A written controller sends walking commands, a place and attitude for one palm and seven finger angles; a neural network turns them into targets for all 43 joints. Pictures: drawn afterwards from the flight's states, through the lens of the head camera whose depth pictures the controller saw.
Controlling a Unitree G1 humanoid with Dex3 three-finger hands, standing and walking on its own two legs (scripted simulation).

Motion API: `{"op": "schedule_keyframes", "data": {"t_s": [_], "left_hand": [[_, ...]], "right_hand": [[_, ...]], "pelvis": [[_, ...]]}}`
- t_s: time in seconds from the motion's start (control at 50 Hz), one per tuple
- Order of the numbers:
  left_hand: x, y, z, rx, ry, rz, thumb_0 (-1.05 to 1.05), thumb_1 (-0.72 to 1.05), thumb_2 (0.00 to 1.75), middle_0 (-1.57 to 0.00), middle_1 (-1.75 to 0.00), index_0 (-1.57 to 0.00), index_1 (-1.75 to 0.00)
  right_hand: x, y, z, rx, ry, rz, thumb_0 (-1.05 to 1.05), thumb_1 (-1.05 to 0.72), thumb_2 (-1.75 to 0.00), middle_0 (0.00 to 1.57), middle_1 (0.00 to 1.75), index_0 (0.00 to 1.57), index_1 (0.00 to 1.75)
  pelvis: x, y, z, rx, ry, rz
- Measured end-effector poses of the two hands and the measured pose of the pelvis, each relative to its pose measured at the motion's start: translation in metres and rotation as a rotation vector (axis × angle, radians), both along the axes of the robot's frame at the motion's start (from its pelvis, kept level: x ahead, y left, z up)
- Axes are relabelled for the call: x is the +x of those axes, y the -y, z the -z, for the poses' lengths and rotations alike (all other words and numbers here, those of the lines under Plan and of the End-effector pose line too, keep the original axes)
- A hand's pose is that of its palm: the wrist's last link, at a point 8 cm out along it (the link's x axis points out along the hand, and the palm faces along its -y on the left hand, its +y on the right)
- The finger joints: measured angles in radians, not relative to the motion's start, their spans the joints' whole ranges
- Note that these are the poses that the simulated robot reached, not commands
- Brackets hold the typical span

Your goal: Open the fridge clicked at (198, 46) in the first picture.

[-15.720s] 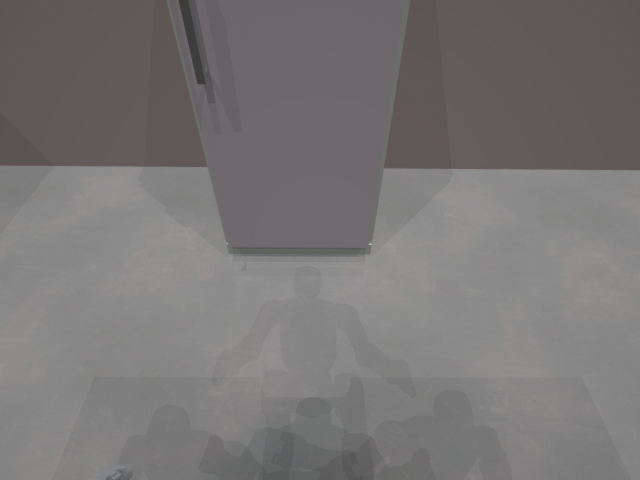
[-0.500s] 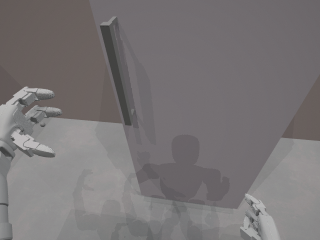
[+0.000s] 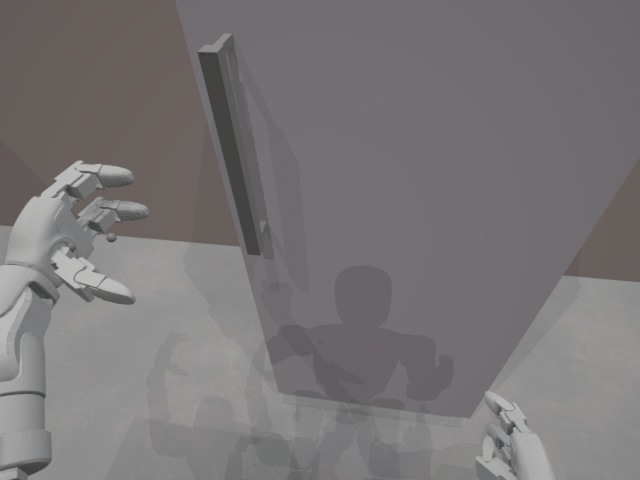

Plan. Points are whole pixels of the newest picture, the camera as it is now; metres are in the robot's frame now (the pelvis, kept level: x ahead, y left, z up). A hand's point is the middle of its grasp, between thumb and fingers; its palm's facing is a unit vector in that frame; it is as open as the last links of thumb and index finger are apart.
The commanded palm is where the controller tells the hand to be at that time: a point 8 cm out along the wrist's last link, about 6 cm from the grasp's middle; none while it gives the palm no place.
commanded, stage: move the hooked fingers beside the handle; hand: left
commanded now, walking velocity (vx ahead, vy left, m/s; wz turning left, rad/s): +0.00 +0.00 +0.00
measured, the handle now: (243, 161) +0.47 +0.16 +0.18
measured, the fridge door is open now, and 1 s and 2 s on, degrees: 0 0 0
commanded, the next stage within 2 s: none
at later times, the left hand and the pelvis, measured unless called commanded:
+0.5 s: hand (138, 222) +0.34 +0.25 +0.18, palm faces +0.03 -1.00 -0.06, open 14.0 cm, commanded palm +0.32 +0.29 +0.19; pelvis +0.00 +0.00 +0.00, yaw +0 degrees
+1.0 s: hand (171, 194) +0.40 +0.23 +0.17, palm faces +0.00 -1.00 -0.04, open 14.0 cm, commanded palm +0.38 +0.28 +0.18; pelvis +0.00 +0.00 +0.00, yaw -1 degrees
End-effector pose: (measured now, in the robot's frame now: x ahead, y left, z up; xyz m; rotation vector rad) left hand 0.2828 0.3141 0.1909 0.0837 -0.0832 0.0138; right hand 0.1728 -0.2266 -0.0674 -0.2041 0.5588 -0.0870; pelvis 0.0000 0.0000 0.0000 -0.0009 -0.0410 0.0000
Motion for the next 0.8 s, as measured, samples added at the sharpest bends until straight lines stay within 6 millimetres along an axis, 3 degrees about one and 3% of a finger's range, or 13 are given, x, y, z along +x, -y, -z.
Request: {"op": "schedule_keyframes", "data": {"t_s": [0.12, 0.5, 0.8], "left_hand": [[0.017, 0.001, 0.006, -0.006, -0.054, -0.018, -0.01, -0.50, 0.30, -0.30, -1.20, -0.31, -1.20], [0.038, 0.009, 0.013, -0.028, -0.075, -0.014, -0.01, -0.50, 0.30, -0.30, -1.20, -0.30, -1.20], [0.074, 0.026, 0.012, -0.044, -0.086, 0.018, -0.01, -0.50, 0.30, -0.30, -1.20, -0.30, -1.20]], "right_hand": [[-0.003, 0.005, 0.003, 0.006, -0.020, 0.020, 0.01, -0.90, -0.90, 0.21, 0.30, 0.21, 0.30], [-0.007, 0.014, 0.009, -0.008, -0.065, 0.047, 0.01, -0.90, -0.90, 0.21, 0.29, 0.21, 0.30], [-0.031, 0.021, 0.016, -0.012, -0.123, 0.094, 0.01, -0.90, -0.90, 0.21, 0.29, 0.21, 0.30]], "pelvis": [[0.002, 0.001, 0.000, 0.002, -0.012, 0.005], [0.003, 0.004, 0.000, 0.004, -0.029, 0.005], [0.001, 0.002, 0.000, 0.007, -0.050, 0.016]]}}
